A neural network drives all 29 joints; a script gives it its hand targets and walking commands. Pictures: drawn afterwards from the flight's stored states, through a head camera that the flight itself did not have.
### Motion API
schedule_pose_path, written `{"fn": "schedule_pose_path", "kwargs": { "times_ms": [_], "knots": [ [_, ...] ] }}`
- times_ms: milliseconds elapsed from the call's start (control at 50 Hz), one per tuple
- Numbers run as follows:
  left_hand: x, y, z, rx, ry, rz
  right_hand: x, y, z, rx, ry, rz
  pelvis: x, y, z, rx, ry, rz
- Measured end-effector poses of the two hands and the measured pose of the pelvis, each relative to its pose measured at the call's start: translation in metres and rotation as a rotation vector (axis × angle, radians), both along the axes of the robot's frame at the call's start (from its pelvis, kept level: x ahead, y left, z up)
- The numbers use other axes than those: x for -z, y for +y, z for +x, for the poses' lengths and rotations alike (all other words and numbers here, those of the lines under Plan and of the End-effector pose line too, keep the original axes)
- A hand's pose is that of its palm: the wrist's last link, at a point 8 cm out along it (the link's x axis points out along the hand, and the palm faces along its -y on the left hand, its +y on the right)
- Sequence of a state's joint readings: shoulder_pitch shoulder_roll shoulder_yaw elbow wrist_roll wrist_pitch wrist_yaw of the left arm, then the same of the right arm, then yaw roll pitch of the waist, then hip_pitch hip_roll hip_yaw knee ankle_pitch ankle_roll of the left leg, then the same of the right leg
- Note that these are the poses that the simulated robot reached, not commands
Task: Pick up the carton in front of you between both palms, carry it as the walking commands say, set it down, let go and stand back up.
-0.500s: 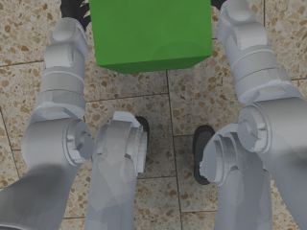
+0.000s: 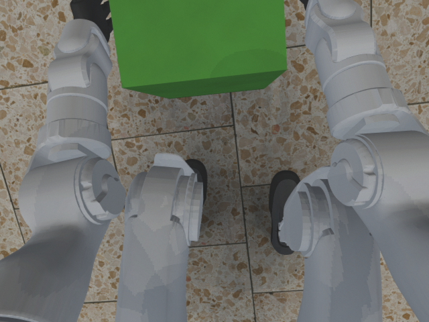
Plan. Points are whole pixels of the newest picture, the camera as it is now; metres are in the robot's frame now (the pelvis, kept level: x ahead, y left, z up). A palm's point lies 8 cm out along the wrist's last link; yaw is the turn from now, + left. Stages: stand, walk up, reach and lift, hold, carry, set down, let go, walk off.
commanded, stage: set down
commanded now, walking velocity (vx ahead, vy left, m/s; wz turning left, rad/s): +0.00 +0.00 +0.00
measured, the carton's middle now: (205, 26) +0.52 +0.09 -0.23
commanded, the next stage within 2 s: let go in 1.42 s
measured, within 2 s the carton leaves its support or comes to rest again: neither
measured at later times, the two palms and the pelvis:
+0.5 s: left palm (70, 21) +0.50 +0.27 -0.15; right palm out of the picture +0.57 -0.11 -0.15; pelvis +0.00 +0.01 +0.00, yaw +0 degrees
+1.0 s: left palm out of the picture +0.50 +0.27 +0.02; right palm out of the picture +0.57 -0.11 +0.02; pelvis +0.01 +0.01 +0.12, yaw +0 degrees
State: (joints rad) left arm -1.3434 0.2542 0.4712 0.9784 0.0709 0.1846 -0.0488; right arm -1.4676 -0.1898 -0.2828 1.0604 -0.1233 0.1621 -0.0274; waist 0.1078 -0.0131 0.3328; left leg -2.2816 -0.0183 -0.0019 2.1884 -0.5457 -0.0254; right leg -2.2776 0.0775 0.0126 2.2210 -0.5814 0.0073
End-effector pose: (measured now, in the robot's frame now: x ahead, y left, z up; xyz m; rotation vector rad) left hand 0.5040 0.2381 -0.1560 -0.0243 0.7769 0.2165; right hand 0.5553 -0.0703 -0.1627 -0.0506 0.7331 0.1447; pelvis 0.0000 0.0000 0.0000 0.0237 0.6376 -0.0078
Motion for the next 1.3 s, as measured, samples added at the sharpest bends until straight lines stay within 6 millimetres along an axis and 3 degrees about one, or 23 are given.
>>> {"fn": "schedule_pose_path", "kwargs": {
  "times_ms": [160, 280, 400, 560, 740, 1020, 1300],
  "knots": [
    [0.007, 0.001, -0.005, -0.012, -0.011, 0.014, 0.01, -0.005, -0.002, -0.023, -0.013, -0.046, 0.0, 0.0, -0.004, -0.001, -0.037, 0.004],
    [0.029, 0.011, -0.018, -0.075, 0.025, 0.045, 0.028, -0.043, -0.007, 0.055, 0.009, -0.117, 0.0, 0.002, -0.002, -0.002, -0.054, 0.0],
    [0.02, 0.024, -0.01, -0.095, -0.034, 0.056, 0.014, -0.052, 0.005, 0.064, -0.039, -0.109, 0.002, 0.004, 0.001, 0.002, -0.042, -0.008],
    [-0.035, 0.027, 0.0, -0.091, -0.128, 0.044, -0.041, -0.032, 0.017, 0.057, -0.111, -0.097, -0.015, 0.006, 0.004, -0.019, -0.002, -0.018],
    [-0.105, 0.025, -0.006, -0.093, -0.127, 0.043, -0.113, -0.035, 0.016, 0.08, -0.092, -0.112, -0.065, 0.009, 0.008, -0.026, 0.09, -0.027],
    [-0.184, 0.031, -0.005, -0.094, -0.142, 0.057, -0.185, -0.044, 0.018, 0.075, -0.112, -0.109, -0.13, 0.006, 0.016, -0.016, 0.171, -0.022],
    [-0.274, 0.036, -0.008, -0.086, -0.147, 0.046, -0.275, -0.047, 0.019, 0.06, -0.108, -0.107, -0.209, 0.002, 0.031, -0.018, 0.177, -0.017]
  ]
}}
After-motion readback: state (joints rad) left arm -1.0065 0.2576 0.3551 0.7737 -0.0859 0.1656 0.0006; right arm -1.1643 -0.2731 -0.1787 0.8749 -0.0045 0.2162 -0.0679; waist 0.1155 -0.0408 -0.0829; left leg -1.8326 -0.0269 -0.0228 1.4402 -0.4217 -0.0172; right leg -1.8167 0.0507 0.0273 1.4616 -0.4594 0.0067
